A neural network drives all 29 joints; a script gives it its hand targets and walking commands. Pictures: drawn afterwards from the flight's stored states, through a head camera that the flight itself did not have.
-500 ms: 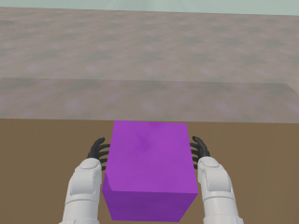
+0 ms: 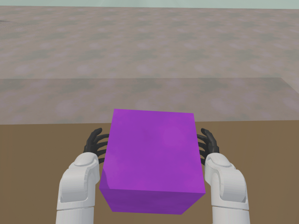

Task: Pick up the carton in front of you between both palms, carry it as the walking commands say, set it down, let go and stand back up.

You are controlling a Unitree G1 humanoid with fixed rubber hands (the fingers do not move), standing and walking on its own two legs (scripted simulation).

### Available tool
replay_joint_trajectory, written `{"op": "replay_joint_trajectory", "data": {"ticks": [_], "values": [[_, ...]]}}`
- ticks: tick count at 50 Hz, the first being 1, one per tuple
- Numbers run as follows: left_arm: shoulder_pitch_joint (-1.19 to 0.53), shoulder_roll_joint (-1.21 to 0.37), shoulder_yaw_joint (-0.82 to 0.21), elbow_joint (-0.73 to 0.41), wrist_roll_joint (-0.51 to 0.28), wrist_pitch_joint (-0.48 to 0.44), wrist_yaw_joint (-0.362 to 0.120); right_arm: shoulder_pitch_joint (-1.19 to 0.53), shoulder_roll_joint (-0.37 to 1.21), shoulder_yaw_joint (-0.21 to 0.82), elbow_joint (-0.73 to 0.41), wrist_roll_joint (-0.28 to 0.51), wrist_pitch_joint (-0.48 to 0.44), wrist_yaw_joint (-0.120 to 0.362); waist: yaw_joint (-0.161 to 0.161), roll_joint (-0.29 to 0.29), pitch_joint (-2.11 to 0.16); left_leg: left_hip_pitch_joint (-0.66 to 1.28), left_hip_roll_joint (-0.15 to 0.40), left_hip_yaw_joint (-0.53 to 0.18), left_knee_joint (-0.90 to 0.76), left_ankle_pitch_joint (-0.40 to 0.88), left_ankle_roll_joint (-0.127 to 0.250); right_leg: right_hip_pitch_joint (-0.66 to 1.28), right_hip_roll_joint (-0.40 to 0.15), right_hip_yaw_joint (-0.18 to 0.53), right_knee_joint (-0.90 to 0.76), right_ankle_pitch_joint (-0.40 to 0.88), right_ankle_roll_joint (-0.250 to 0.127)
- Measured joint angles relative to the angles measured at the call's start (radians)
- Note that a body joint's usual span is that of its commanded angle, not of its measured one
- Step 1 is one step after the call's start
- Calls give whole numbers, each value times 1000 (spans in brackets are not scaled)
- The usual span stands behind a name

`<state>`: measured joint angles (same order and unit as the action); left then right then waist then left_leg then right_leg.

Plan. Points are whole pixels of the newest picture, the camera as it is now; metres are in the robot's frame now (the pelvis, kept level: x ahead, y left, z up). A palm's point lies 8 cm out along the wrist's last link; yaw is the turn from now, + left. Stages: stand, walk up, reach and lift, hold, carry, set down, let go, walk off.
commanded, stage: carry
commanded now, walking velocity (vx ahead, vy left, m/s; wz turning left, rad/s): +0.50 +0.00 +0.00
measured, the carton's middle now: (150, 165) +0.30 -0.01 +0.02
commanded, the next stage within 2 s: none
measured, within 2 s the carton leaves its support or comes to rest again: neither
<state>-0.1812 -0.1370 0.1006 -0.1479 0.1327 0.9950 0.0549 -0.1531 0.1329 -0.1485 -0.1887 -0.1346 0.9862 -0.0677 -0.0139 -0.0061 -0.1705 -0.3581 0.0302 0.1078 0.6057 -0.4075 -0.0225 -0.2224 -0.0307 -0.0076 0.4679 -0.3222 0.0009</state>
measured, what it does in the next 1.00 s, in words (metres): walks ahead: right foot, then left foot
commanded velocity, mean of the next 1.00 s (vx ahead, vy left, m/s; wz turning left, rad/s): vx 0.50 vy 0.00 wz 0.00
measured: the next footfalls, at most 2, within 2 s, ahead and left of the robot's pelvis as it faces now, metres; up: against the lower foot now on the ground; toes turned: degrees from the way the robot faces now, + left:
right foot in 0.32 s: +0.28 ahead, -0.12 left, +0.00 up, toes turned -15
left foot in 0.74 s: +0.60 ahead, +0.08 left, +0.00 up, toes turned +12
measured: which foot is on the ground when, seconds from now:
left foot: down 0.00-0.34, up 0.36-0.72, down 0.74-1.00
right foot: down 0.00-0.06, up 0.08-0.30, down 0.32-0.76, up 0.78-1.00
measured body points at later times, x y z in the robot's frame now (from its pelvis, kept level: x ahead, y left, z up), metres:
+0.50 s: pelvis +0.26 -0.04 +0.00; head +0.25 -0.04 +0.45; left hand +0.51 +0.12 +0.08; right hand +0.52 -0.19 +0.08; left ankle +0.21 +0.08 -0.66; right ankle +0.24 -0.11 -0.74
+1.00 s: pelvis +0.60 +0.01 +0.01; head +0.59 +0.01 +0.46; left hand +0.85 +0.13 +0.08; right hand +0.81 -0.18 +0.08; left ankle +0.56 +0.07 -0.74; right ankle +0.61 -0.15 -0.68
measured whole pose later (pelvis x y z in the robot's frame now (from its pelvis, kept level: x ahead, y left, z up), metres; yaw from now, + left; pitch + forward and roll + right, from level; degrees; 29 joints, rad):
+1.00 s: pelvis +0.60 +0.01 +0.01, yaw -5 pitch +5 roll -2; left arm 0.07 -0.13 0.02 -0.51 0.04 1.16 0.12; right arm 0.09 0.14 -0.04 -0.51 -0.05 1.13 -0.13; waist -0.04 0.01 -0.12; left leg -0.17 0.05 0.29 0.32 -0.24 0.06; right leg -0.59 -0.12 -0.11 0.92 -0.22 0.00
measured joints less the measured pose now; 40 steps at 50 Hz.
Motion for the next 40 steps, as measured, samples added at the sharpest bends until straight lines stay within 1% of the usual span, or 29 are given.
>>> {"op": "replay_joint_trajectory", "data": {"ticks": [1,2,3,4,5,7,8,10,12,14,15,16,17,18,19,21,22,23,25,28,31,34,36,37,38,39,40], "values": [[12,2,-5,-46,-9,23,7,6,-1,8,-36,14,20,-6,2,-7,1,16,-6,27,-67,39,-2,4,-6,4,3,-10,4],[24,4,-8,-92,-18,45,14,10,-1,17,-71,27,40,-12,6,-12,1,39,-10,47,-123,89,5,1,-10,11,26,-31,9],[42,6,-4,-135,-28,64,20,15,-1,33,-95,38,55,-19,11,-23,-2,51,-15,64,-139,154,21,-18,-20,10,83,-62,6],[66,9,2,-171,-40,81,27,21,-1,52,-109,43,70,-26,13,-25,-9,56,-15,77,-128,160,37,-53,-28,-8,170,-92,3],[92,10,4,-198,-53,99,35,32,-2,68,-122,48,89,-32,14,-15,-15,65,-8,85,-121,140,47,-94,-27,-29,261,-133,-2],[134,11,-10,-240,-70,140,55,73,-5,94,-161,57,131,-55,13,15,-23,100,10,87,-145,103,51,-176,-18,-71,390,-192,-9],[151,11,-15,-257,-79,157,60,97,-6,100,-186,63,149,-63,10,29,-25,125,18,85,-171,97,47,-210,-17,-90,405,-193,-9],[178,10,-27,-289,-95,181,65,140,-5,108,-242,73,178,-77,2,50,-22,179,32,80,-223,97,30,-255,-17,-120,353,-138,-5],[194,8,-35,-320,-106,194,67,167,-4,112,-289,81,195,-88,-8,60,-15,230,42,76,-254,81,16,-278,-18,-142,249,-54,-1],[203,8,-41,-350,-114,200,71,176,-3,112,-326,90,207,-96,-15,65,-6,274,53,74,-245,40,-1,-273,-17,-174,133,40,3],[203,8,-42,-364,-118,204,74,176,-3,110,-342,95,212,-99,-16,64,0,290,61,72,-215,6,-11,-257,-14,-196,82,69,3],[197,8,-44,-374,-121,209,77,173,-4,107,-355,101,216,-103,-19,63,4,298,70,65,-165,-40,-22,-235,-11,-215,54,98,-10],[189,8,-49,-371,-123,209,81,168,-5,97,-361,107,220,-105,-18,70,3,280,90,58,-79,-87,-26,-227,-8,-232,73,155,-35],[177,9,-55,-355,-124,210,87,162,-6,83,-357,114,225,-108,-11,72,0,230,101,38,55,-97,-24,-231,-7,-243,116,140,-57],[166,10,-58,-340,-125,215,92,156,-6,70,-349,121,233,-111,-4,67,0,159,94,8,209,-92,-16,-224,-10,-251,138,101,-71],[163,10,-54,-330,-132,230,98,145,-6,61,-334,134,247,-110,10,49,5,13,75,-21,458,-60,7,-185,-11,-259,115,49,-79],[168,9,-49,-333,-132,235,100,143,-6,64,-326,135,250,-110,19,41,8,-50,71,-20,522,-26,15,-157,-9,-260,82,50,-70],[174,9,-45,-339,-131,239,101,142,-6,70,-320,135,250,-110,28,33,11,-103,71,-17,542,12,19,-126,-7,-259,44,56,-62],[183,8,-40,-353,-130,240,101,146,-6,81,-317,131,241,-106,46,17,16,-181,73,-6,488,80,19,-59,-5,-254,-37,63,-56],[190,8,-45,-373,-127,228,101,158,-5,91,-330,115,218,-90,65,1,23,-238,74,16,295,169,12,44,-9,-242,-141,66,-40],[191,8,-57,-384,-125,214,100,178,-3,93,-355,99,197,-77,65,1,30,-243,65,42,87,238,11,140,-16,-237,-195,36,-16],[196,8,-66,-389,-123,211,97,199,-1,94,-373,92,189,-72,56,1,36,-211,52,89,-45,299,22,228,-27,-229,-197,-30,17],[201,8,-68,-395,-120,213,95,204,-1,97,-377,91,189,-71,47,-4,43,-156,35,133,-107,298,33,266,-47,-214,-130,-109,42],[202,8,-66,-395,-117,213,94,201,-1,99,-370,91,188,-71,40,-12,45,-128,26,150,-112,317,61,266,-65,-203,-55,-161,50],[201,9,-57,-384,-116,211,93,195,-1,104,-347,89,181,-71,27,-29,46,-127,18,165,-63,303,94,229,-96,-187,70,-178,48],[202,8,-49,-369,-114,211,92,187,-2,107,-321,87,179,-71,13,-32,50,-123,18,173,-24,262,114,162,-104,-149,238,-164,41],[204,8,-44,-356,-111,212,92,182,-3,108,-298,87,180,-71,4,-26,57,-107,20,178,-14,224,122,82,-93,-105,408,-153,34]]}}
